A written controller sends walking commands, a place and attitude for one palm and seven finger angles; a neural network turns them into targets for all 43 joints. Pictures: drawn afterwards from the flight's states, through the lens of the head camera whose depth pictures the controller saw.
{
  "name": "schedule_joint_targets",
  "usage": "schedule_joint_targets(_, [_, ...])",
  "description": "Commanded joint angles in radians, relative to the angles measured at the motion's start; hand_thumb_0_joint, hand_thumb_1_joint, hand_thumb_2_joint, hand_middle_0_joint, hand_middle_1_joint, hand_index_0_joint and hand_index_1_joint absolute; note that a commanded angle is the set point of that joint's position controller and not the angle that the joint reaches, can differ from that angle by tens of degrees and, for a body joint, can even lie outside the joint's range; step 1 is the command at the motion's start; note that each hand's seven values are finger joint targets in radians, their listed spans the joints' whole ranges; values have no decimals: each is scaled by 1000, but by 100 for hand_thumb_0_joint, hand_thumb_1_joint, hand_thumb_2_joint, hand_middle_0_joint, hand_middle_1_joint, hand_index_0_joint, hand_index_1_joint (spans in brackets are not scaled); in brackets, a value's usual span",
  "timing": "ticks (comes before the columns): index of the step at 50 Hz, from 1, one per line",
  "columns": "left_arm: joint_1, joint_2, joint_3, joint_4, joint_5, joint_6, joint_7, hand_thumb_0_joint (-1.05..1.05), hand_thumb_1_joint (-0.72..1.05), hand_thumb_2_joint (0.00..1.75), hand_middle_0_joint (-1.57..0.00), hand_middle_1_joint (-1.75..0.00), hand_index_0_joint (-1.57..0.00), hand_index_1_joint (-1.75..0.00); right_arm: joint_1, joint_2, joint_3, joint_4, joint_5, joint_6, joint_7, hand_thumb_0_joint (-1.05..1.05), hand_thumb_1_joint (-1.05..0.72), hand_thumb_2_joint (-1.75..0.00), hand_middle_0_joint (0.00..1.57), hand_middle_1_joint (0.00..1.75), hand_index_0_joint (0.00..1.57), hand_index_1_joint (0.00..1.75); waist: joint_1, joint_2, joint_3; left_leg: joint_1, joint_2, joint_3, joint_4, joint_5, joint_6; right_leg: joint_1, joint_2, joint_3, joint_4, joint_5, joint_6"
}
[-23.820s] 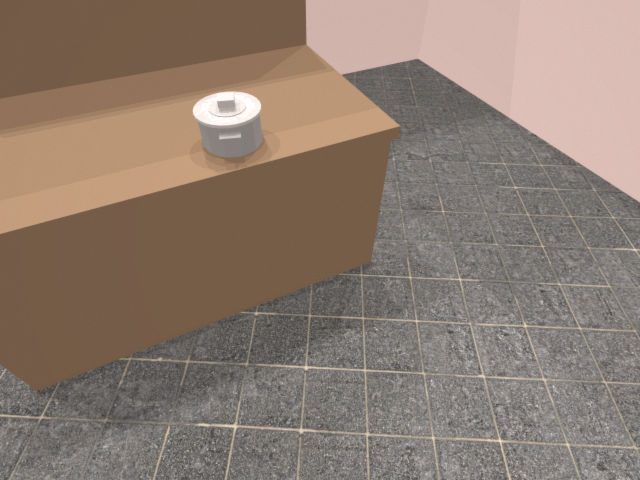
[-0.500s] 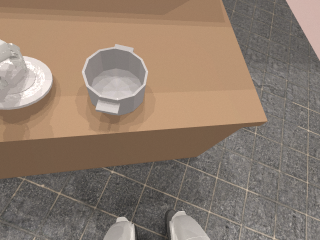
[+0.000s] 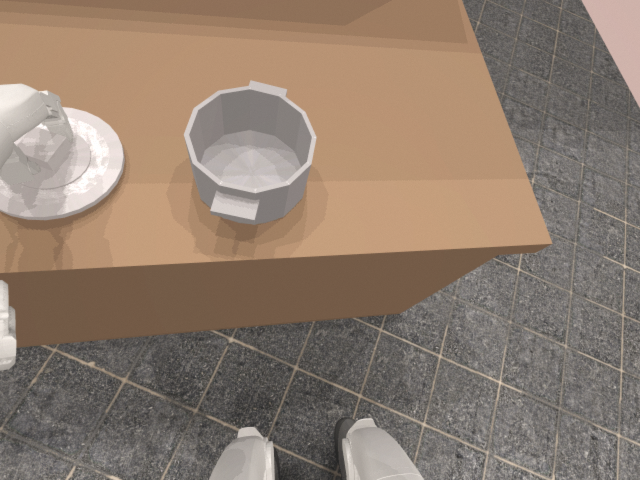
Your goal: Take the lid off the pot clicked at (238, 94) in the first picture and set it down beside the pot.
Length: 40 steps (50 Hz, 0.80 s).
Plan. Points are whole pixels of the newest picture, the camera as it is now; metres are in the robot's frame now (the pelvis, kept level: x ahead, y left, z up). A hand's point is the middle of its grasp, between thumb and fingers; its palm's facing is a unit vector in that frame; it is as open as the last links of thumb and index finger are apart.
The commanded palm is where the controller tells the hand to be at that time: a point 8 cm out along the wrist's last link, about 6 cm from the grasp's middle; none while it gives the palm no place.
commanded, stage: open the fingers wide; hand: left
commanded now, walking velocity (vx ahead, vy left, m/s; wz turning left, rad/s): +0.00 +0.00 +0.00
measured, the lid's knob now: (43, 148) +0.52 +0.32 -0.02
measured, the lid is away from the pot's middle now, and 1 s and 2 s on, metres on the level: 0.26 0.26 0.26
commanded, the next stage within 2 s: raise the empty hand in 0.96 s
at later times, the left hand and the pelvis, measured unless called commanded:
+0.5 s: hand (12, 178) +0.46 +0.33 +0.01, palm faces -0.47 -0.13 -0.87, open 9.2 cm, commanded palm +0.52 +0.29 +0.05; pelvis -0.02 -0.01 +0.00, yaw +2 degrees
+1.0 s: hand (11, 177) +0.46 +0.33 +0.01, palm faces -0.48 -0.13 -0.87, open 11.7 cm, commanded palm +0.52 +0.30 +0.05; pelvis -0.03 -0.02 -0.01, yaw +1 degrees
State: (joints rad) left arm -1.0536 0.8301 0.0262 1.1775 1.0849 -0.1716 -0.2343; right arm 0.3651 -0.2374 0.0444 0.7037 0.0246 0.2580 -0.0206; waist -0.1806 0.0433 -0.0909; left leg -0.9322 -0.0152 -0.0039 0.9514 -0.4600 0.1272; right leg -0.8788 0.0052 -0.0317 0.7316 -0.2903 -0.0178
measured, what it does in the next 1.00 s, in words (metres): stands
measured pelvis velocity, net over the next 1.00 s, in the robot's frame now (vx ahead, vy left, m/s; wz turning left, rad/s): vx -0.03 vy -0.02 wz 0.02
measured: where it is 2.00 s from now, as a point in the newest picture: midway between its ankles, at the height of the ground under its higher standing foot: outside the picture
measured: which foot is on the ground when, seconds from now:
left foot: down 0.00-1.00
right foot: down 0.00-1.00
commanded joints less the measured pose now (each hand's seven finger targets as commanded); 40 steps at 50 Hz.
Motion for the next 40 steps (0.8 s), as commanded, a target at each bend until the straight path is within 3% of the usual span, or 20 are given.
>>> schedule_joint_targets(1, [-443, 288, 37, -122, -16, 9, 39, 0, 58, 81, -101, -115, -68, -106, 199, -237, -67, -5, 5, -2, -22, 0, -90, -90, 20, 30, 20, 30, -12, 207, -491, 654, 59, -159, -84, 847, -152, -46, 78, -69, -13, 116, -25])
schedule_joint_targets(2, [-475, 286, 28, -173, -15, 4, 38, 0, 57, 80, -98, -114, -67, -106, 196, -239, -68, -5, 4, -5, -23, 0, -90, -90, 20, 30, 20, 30, -9, 243, -504, 665, 61, -162, -92, 838, -153, -42, 75, -69, -14, 113, -28])
schedule_joint_targets(4, [-483, 258, 14, -221, -5, -9, 34, 0, 54, 77, -94, -113, -64, -105, 200, -233, -76, -1, 0, -11, -23, 0, -90, -90, 20, 30, 20, 30, -3, 312, -546, 774, 73, -194, -79, 977, -174, -90, 73, -71, -4, 129, -30])
schedule_joint_targets(5, [-473, 255, 17, -211, -6, -10, 31, 0, 52, 76, -91, -113, -63, -105, 204, -232, -78, 4, -3, -10, -23, 0, -90, -90, 20, 30, 20, 30, -5, 295, -542, 789, 80, -205, -76, 1009, -183, -102, 77, -77, -2, 119, -28])
schedule_joint_targets(8, [-472, 230, 1, -153, -25, 1, 31, 0, 48, 72, -85, -112, -59, -105, 183, -233, -74, -3, 4, -10, -26, 0, -90, -90, 20, 30, 20, 30, -22, 216, -493, 674, 65, -176, -82, 817, -155, -73, 75, -69, -12, 88, -25])
schedule_joint_targets(10, [-498, 250, 11, -204, -22, -10, 30, 0, 45, 69, -80, -111, -57, -104, 191, -236, -72, 0, 0, -16, -28, 0, -90, -90, 20, 30, 20, 30, -13, 271, -523, 717, 68, -185, -79, 882, -159, -74, 73, -67, -6, 111, -27])
schedule_joint_targets(12, [-481, 241, 10, -211, -16, -10, 31, 0, 42, 66, -75, -110, -54, -104, 189, -232, -75, 0, -2, -16, -28, 0, -90, -90, 20, 30, 20, 30, -11, 271, -542, 747, 71, -189, -73, 931, -171, -78, 76, -71, -4, 119, -28])
schedule_joint_targets(16, [-483, 243, 13, -209, -22, -11, 33, 0, 37, 60, -66, -108, -49, -103, 179, -230, -75, -2, 1, -17, -29, 0, -90, -90, 20, 30, 20, 30, -9, 256, -533, 711, 65, -176, -71, 867, -163, -64, 75, -67, -4, 106, -29])
schedule_joint_targets(17, [-464, 262, 26, -179, -19, -10, 37, 0, 35, 59, -64, -108, -48, -103, 179, -232, -70, -4, 4, -18, -30, 0, -90, -90, 20, 30, 20, 30, -9, 242, -515, 688, 62, -173, -72, 842, -162, -60, 75, -68, -1, 102, -30])
schedule_joint_targets(18, [-459, 240, 7, -151, -18, -5, 40, 0, 34, 58, -62, -107, -46, -103, 175, -232, -66, -5, 6, -19, -30, 0, -90, -90, 20, 30, 20, 30, -16, 230, -487, 657, 60, -169, -75, 802, -158, -71, 77, -69, 1, 90, -31])
schedule_joint_targets(19, [-480, 213, -15, -158, -18, -7, 38, 0, 32, 57, -59, -107, -45, -103, 174, -232, -65, -1, 6, -21, -30, 0, -90, -90, 20, 30, 20, 30, -23, 243, -476, 661, 64, -172, -73, 820, -155, -94, 75, -72, 5, 93, -30])
schedule_joint_targets(22, [-493, 254, 6, -174, -9, -3, 42, 0, 27, 53, -53, -105, -41, -102, 173, -236, -66, -7, 8, -20, -30, 0, -90, -90, 20, 30, 20, 30, -16, 247, -503, 653, 58, -171, -73, 757, -154, -75, 75, -66, 7, 71, -31])
schedule_joint_targets(26, [-517, 227, -21, -166, -13, -1, 32, 0, 21, 49, -44, -103, -37, -101, 165, -235, -64, -4, 11, -26, -35, 0, -90, -90, 20, 30, 20, 30, -28, 261, -486, 648, 59, -173, -69, 708, -150, -111, 73, -70, 14, 45, -29])
schedule_joint_targets(28, [-508, 266, -2, -136, -14, 1, 31, 0, 18, 47, -39, -101, -34, -100, 168, -240, -56, -9, 17, -30, -41, 0, -90, -90, 20, 30, 20, 30, -33, 202, -477, 583, 53, -162, -71, 626, -131, -81, 74, -68, 19, 37, -27])
schedule_joint_targets(30, [-523, 263, -13, -151, -12, -6, 24, 0, 15, 45, -35, -100, -32, -99, 171, -242, -53, -9, 18, -35, -46, 0, -90, -90, 20, 30, 20, 30, -34, 249, -484, 598, 54, -164, -73, 625, -137, -104, 73, -68, 29, 25, -28])
schedule_joint_targets(32, [-527, 279, -4, -163, -13, -8, 20, 0, 12, 43, -30, -99, -29, -99, 170, -241, -52, -12, 20, -38, -50, 0, -90, -90, 20, 30, 20, 30, -34, 227, -495, 583, 51, -153, -68, 600, -126, -84, 73, -66, 27, 30, -28])
schedule_joint_targets(33, [-528, 319, 21, -182, -12, -13, 19, 0, 10, 41, -28, -99, -28, -99, 173, -243, -51, -15, 20, -39, -52, 0, -90, -90, 20, 30, 20, 30, -25, 237, -515, 579, 48, -149, -65, 609, -124, -66, 72, -64, 29, 38, -29])
schedule_joint_targets(34, [-523, 327, 26, -179, -14, -22, 15, 0, 10, 41, -28, -99, -28, -99, 172, -240, -47, -19, 20, -43, -54, 0, -90, -90, 20, 30, 20, 30, -21, 259, -520, 585, 45, -143, -59, 640, -126, -73, 72, -66, 36, 47, -31])
schedule_joint_targets(37, [-505, 339, 27, -169, -17, -26, 8, 0, 10, 40, -28, -99, -28, -99, 176, -241, -44, -20, 24, -44, -59, 0, -90, -90, 20, 30, 20, 30, -25, 238, -511, 561, 43, -133, -60, 596, -119, -62, 75, -62, 34, 37, -28])
schedule_joint_targets(40, [-510, 365, 43, -193, -20, -37, 2, 0, 11, 39, -28, -100, -28, -100, 182, -246, -42, -17, 22, -45, -64, 0, -90, -90, 20, 30, 20, 30, -24, 240, -525, 580, 51, -140, -57, 642, -124, -67, 75, -67, 39, 48, -27])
